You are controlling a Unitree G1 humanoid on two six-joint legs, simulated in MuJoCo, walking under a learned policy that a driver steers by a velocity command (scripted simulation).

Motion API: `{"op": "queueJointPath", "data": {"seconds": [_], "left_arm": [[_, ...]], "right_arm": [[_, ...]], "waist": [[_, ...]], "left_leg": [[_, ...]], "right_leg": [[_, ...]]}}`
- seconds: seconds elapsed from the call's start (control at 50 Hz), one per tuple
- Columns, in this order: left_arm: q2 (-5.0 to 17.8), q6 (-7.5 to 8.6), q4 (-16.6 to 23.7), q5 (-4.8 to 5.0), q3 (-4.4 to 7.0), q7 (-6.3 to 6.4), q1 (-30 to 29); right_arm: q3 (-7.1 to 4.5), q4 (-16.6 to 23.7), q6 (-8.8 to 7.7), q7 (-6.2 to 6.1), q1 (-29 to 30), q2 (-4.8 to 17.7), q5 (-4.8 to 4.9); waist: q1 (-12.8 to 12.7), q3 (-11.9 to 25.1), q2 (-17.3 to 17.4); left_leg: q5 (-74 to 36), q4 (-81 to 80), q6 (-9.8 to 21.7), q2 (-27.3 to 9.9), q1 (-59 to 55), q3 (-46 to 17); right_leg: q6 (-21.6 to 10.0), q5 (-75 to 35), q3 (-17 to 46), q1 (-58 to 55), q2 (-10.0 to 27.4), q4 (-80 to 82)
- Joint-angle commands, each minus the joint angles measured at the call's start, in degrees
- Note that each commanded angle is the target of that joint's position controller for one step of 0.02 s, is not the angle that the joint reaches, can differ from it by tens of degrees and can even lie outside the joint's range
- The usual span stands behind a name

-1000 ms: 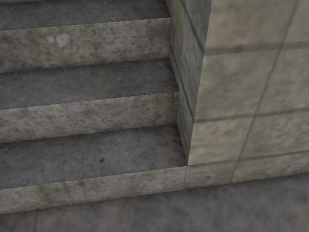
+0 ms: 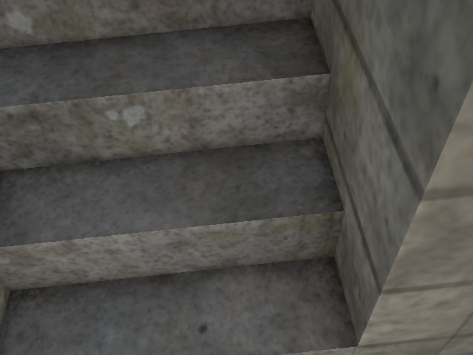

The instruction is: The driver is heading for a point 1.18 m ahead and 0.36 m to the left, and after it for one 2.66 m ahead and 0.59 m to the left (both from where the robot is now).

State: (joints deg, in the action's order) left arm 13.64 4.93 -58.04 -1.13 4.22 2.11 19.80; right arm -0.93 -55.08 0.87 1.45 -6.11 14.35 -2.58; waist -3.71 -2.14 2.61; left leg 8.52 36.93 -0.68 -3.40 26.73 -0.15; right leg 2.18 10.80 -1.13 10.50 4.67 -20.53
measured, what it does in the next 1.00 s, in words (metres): steps to the left: left foot, then right foot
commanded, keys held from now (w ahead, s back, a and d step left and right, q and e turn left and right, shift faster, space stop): w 0.88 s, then no key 0.12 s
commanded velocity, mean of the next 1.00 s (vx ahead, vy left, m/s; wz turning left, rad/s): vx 0.31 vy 0.13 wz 0.00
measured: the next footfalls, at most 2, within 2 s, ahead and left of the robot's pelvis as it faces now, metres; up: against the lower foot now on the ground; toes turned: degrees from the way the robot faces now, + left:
left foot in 0.08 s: +0.13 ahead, +0.17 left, +0.00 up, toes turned +2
right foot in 0.38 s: +0.15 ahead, +0.04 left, +0.00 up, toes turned -6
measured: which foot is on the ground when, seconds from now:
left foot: up 0.00-0.06, down 0.08-0.38, up 0.40-0.64, down 0.66-1.00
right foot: down 0.00-0.08, up 0.10-0.36, down 0.38-0.68, up 0.70-1.00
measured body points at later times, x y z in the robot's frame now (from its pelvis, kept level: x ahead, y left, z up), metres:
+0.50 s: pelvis +0.10 +0.14 +0.00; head +0.11 +0.11 +0.45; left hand +0.19 +0.40 -0.12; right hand +0.19 -0.11 -0.15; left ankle +0.09 +0.24 -0.69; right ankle +0.11 +0.04 -0.75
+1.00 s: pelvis +0.19 +0.22 +0.00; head +0.19 +0.23 +0.45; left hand +0.23 +0.44 -0.16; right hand +0.18 -0.02 -0.14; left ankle +0.17 +0.33 -0.75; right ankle +0.18 +0.13 -0.73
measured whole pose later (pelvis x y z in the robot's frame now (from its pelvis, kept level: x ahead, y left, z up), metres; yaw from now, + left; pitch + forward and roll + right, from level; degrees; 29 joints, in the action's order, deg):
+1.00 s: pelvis +0.19 +0.22 +0.00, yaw +1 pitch +0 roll -1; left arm 8.7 0.6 -57.0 -2.1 -0.1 2.3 15.3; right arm -0.5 -56.4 -2.6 -3.5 -21.4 10.2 -0.6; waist 1.3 -0.8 -0.6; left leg 13.0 21.6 1.8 -0.4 8.3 -0.6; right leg -3.7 18.6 -6.2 13.3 -1.1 -31.8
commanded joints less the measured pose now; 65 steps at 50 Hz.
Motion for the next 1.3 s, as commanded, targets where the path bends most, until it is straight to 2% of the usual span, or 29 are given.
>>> {"op": "queueJointPath", "data": {"seconds": [0.02,0.08,0.1,0.12,0.18,0.26,0.32,0.36,0.38,0.4,0.42,0.5,0.56,0.58,0.6,0.64,0.68,0.7,0.72,0.76,0.82,0.88,0.9,0.94,1.02,1.06,1.12,1.22,1.3], "left_arm": [[12.4,0.76,4.7,0.09,2.92,0.89,-5.9],[8.3,-0.44,5.0,-0.81,1.73,0.77,-4.1],[1.4,-0.81,6.8,-0.65,-0.09,0.55,-1.6],[2.0,-1.76,7.3,-1.6,-0.61,1.15,-3.7],[7.1,-2.41,5.6,-1.37,0.44,0.97,-5.9],[3.0,-1.9,5.5,-0.9,-1.27,1.57,-7.5],[2.4,-2.33,5.2,0.39,-2.21,3.46,-7.5],[2.6,-2.04,4.3,0.52,-2.42,4.33,-3.9],[5.1,-1.58,3.7,-0.66,-1.67,4.7,-1.2],[12.1,-2.18,5.1,-1.82,-0.04,4.66,0.4],[13.2,-3.25,4.1,-1.4,0.84,5.01,-0.3],[5.5,-2.17,4.9,-0.55,-0.48,3.02,-7.4],[5.4,-1.56,6.1,-1.12,-0.7,2.44,-11.5],[-1.8,-1.97,3.2,1.05,-3.1,2.4,-8.6],[-1.8,-1.75,5.5,-0.18,-3.74,1.45,-11.5],[2.6,-1.79,3.6,-0.89,-2.4,0.29,-5.6],[-0.4,-2.23,4.2,0.26,-3.28,-0.69,-2.9],[-3.6,-3.63,3.3,0.87,-4.5,0.02,-0.6],[2.2,-5.15,0.6,1.76,-2.9,0.58,-1.3],[2.8,-6.05,2.6,-0.3,-1.64,0.04,-6.6],[-0.7,-5.59,0.0,-1.06,-2.03,-0.79,-2.8],[-4.1,-5.73,-1.0,-1.05,-3.44,-0.37,-1.1],[-3.8,-4.63,2.6,-1.64,-3.67,-0.85,-3.3],[-3.1,-4.05,4.1,-1.75,-4.09,-0.55,-5.7],[-4.9,-2.53,1.3,-0.46,-4.89,1.84,2.9],[-0.3,-2.34,3.0,-0.99,-4.6,2.46,2.4],[-4.2,-2.87,6.8,0.13,-5.29,1.97,-6.8],[-2.0,-2.96,7.1,-0.29,-4.43,2.19,-2.8],[-2.2,-3.68,7.8,-0.31,-4.5,2.27,-3.2]], "right_arm": [[-1.09,2.6,-0.65,0.04,-2.1,3.6,0.2],[-2.23,-0.5,-2.48,-0.46,-9.9,6.4,-0.11],[-3.88,-0.6,-2.79,-0.2,-11.9,13.8,-0.5],[-4.41,-0.7,-2.48,-0.48,-13.0,14.3,0.8],[-2.25,1.8,-2.97,-0.54,-7.6,5.9,0.44],[-1.82,2.7,-3.62,-1.99,-4.9,5.6,0.26],[-1.57,3.4,-2.36,-2.12,-4.4,5.3,-0.06],[-0.82,4.1,-2.56,-1.9,-2.6,4.7,1.68],[0.26,4.8,-3.48,-1.69,-1.9,2.7,2.22],[0.97,7.0,-3.77,-1.31,-2.3,1.3,2.46],[-1.26,4.9,-2.24,-1.89,-3.0,8.4,0.95],[-1.82,2.6,-1.04,0.14,-6.4,4.9,-1.64],[-0.31,1.9,-0.7,0.58,-6.5,0.3,0.12],[1.45,2.6,-2.25,-0.96,-6.6,-4.8,1.21],[1.21,-1.2,-2.27,-2.77,-10.1,-3.1,2.82],[0.39,-1.7,-2.59,-3.91,-11.1,1.6,1.02],[0.07,-1.2,-4.64,-3.99,-13.4,5.8,-0.49],[-0.7,-1.4,-4.18,-4.14,-13.5,8.9,0.82],[-1.71,1.2,-4.02,-4.06,-13.2,9.1,0.14],[-1.88,0.0,-3.48,-4.67,-15.8,9.0,0.76],[0.28,1.5,-4.22,-5.55,-11.3,1.5,0.86],[1.19,2.4,-5.61,-5.13,-10.0,-0.4,0.59],[-1.19,0.8,-5.09,-4.58,-13.6,5.6,2.54],[-1.03,1.0,-4.04,-4.76,-14.7,3.1,2.47],[-0.15,1.5,-4.19,-4.76,-14.1,0.1,2.14],[1.51,2.5,-4.36,-3.6,-17.2,-4.5,5.44],[1.25,0.7,-2.86,-4.76,-16.0,0.5,1.71],[1.23,0.7,-2.58,-4.82,-15.3,0.1,3.86],[1.38,1.6,-2.47,-4.89,-11.6,0.5,2.91]], "waist": [[3.6,-0.5,-13.0],[5.5,5.0,-4.9],[4.6,9.4,11.1],[6.7,7.9,15.8],[3.9,5.0,5.7],[2.7,7.1,1.8],[2.6,7.6,4.6],[-0.9,7.3,2.6],[-2.3,8.9,-3.0],[-2.2,7.4,-13.9],[-1.3,2.2,-11.8],[3.7,-0.7,-7.2],[4.4,2.1,-10.3],[4.9,6.2,-20.2],[3.6,2.5,-17.3],[1.9,1.4,-12.9],[1.7,3.8,-1.9],[1.8,7.4,7.3],[6.7,3.1,0.9],[6.9,-3.2,7.5],[3.8,-2.6,8.1],[2.8,0.0,5.6],[3.0,2.7,15.1],[5.1,-1.3,11.8],[1.8,-1.6,0.1],[3.9,5.4,-9.8],[4.9,-2.9,-3.8],[3.9,5.9,-6.3],[3.3,3.5,-2.7]], "left_leg": [[0.4,-7.2,1.1,0.2,-10.7,0.4],[1.8,-19.8,3.7,1.1,-22.9,1.9],[7.1,-22.5,7.5,-9.7,-29.8,-12.2],[11.5,-27.6,12.1,-11.9,-27.9,-19.7],[-3.4,-23.5,11.8,-6.8,-24.3,-11.4],[-32.0,-18.9,14.9,-6.2,-19.4,-5.7],[-24.5,-19.1,14.3,-5.8,-16.9,-7.8],[-15.6,-17.5,10.9,-3.3,-10.2,-7.3],[-12.6,-12.9,7.8,-1.3,-2.0,-6.8],[7.0,-1.3,3.4,4.3,7.4,-2.5],[18.7,11.8,1.6,5.0,6.9,-2.8],[7.4,19.4,-0.4,3.3,6.9,-4.7],[8.3,6.2,-1.6,4.6,-6.4,0.8],[6.9,-1.2,-1.7,3.5,-16.9,2.9],[2.5,-11.0,-1.9,6.1,-18.2,5.8],[-5.7,-20.5,-1.7,5.2,-23.1,5.4],[-29.5,-19.1,0.6,-8.8,-29.0,-8.4],[-15.6,-23.3,6.2,-13.6,-23.6,-13.7],[9.8,-26.7,8.2,-16.3,-26.5,-23.3],[27.2,-30.8,9.1,-15.8,-22.5,-25.5],[17.5,-29.8,8.8,-10.4,-16.1,-14.4],[-2.9,-24.4,10.5,-9.2,-15.2,-9.0],[13.7,-26.6,12.5,-5.9,-15.8,-8.7],[16.7,-27.5,14.5,-7.8,-13.1,-10.7],[-16.5,-12.9,11.3,-7.4,-13.7,-8.2],[5.0,-6.9,6.1,-3.1,-7.5,-4.7],[-4.0,-17.2,4.1,-3.4,-14.1,-6.4],[-12.3,-16.8,2.9,-3.9,-18.9,-4.6],[-14.3,-18.5,2.6,-4.6,-19.4,-5.0]], "right_leg": [[-9.8,2.5,8.2,7.9,12.1,8.6],[-6.6,1.1,3.4,7.1,5.1,-9.3],[-4.0,16.8,-3.0,17.9,-2.5,-21.6],[-3.7,23.1,-3.5,23.9,-5.0,-29.9],[-6.2,15.1,-0.4,23.8,-0.7,-37.7],[-4.7,12.4,-2.6,15.6,-1.8,-31.2],[-5.8,11.6,-4.2,6.3,-2.9,-16.0],[-6.4,-3.0,-3.6,-6.9,-1.5,-2.4],[-7.4,-3.3,4.7,-17.4,5.5,2.8],[-14.0,2.9,26.6,-18.9,22.4,10.8],[-20.4,0.7,32.2,-8.2,27.9,12.5],[-13.7,-1.6,10.7,-4.3,13.8,10.3],[-11.3,-18.2,-0.2,2.4,8.4,5.6],[-10.6,-13.5,-6.0,5.4,2.1,5.1],[-9.3,-20.4,-5.1,2.7,4.1,4.1],[-6.8,-16.8,-3.9,3.0,3.6,-1.1],[-3.0,5.6,-2.4,9.0,1.9,-7.9],[-1.6,14.3,-2.0,3.6,1.1,-7.8],[-1.5,19.3,-3.8,12.0,-3.3,-15.9],[-2.7,19.2,1.1,20.7,-2.7,-30.7],[-2.6,12.2,0.7,15.3,-2.9,-35.2],[-1.5,10.1,-0.9,7.5,-4.2,-24.2],[-3.7,12.5,-6.3,6.3,-7.0,-25.4],[-6.1,11.3,-6.5,5.6,-6.6,-19.2],[-6.5,-5.6,-3.4,-7.7,-3.9,10.1],[-8.8,-35.3,9.6,-16.4,8.8,4.0],[-7.7,-30.9,4.2,-7.6,3.5,2.0],[-5.3,-42.0,3.5,-15.6,3.0,1.3],[-4.8,-31.6,3.9,-12.5,2.8,3.1]]}}
Velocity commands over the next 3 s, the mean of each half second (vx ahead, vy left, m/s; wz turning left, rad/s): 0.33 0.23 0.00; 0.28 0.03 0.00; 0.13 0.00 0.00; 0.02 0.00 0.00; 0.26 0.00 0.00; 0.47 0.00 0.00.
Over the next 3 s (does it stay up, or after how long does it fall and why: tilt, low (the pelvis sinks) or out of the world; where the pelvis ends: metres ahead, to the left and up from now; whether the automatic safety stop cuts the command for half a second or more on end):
stays up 0.24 0.24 0.00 its command is cut before an obstacle from the start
